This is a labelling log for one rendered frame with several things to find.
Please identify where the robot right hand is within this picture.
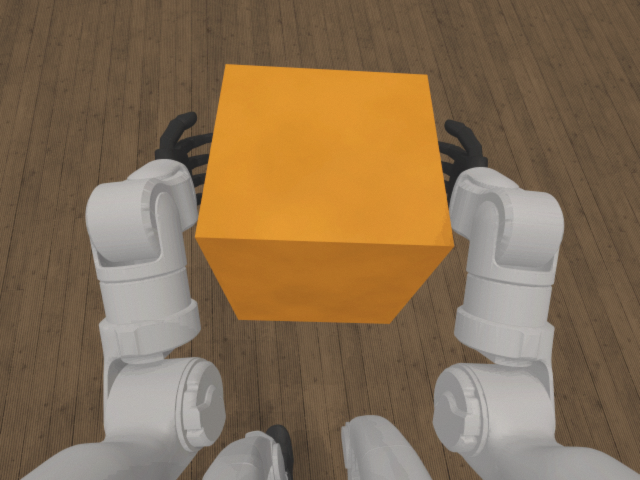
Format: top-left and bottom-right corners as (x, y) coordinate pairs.
(438, 120), (488, 209)

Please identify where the robot left thigh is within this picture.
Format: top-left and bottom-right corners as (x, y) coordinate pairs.
(202, 436), (284, 480)

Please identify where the robot left forearm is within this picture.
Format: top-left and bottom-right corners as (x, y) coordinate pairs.
(85, 159), (201, 435)

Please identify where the left robot upper arm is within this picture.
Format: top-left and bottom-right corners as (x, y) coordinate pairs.
(20, 357), (226, 480)

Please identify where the robot left hand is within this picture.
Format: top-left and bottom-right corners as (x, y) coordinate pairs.
(155, 112), (213, 206)

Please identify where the carton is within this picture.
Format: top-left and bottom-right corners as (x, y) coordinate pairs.
(195, 64), (454, 324)

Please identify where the robot thigh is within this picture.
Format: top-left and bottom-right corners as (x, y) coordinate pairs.
(202, 436), (284, 480)
(341, 415), (432, 480)

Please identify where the right robot upper arm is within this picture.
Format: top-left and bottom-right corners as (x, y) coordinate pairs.
(433, 363), (640, 480)

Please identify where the robot right thigh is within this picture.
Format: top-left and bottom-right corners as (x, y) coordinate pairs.
(341, 415), (432, 480)

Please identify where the robot right forearm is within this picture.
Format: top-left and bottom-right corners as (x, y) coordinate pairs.
(449, 167), (564, 421)

